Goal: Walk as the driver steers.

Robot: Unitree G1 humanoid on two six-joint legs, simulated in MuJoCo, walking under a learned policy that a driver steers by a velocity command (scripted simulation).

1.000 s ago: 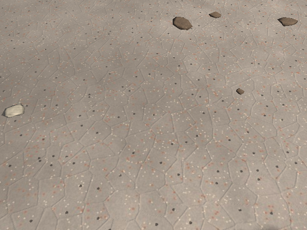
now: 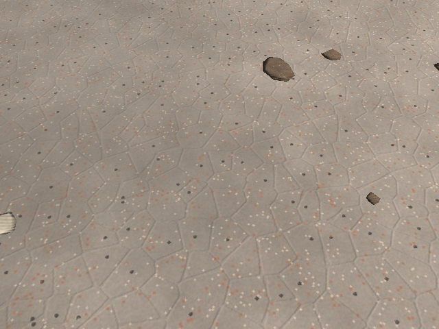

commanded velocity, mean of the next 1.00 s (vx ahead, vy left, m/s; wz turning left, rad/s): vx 0.50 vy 0.00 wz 0.03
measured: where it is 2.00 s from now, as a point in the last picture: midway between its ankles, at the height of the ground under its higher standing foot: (196, 170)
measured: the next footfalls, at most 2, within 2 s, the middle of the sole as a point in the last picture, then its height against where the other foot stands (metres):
left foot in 0.34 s outside the picture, level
right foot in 0.88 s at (261, 269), level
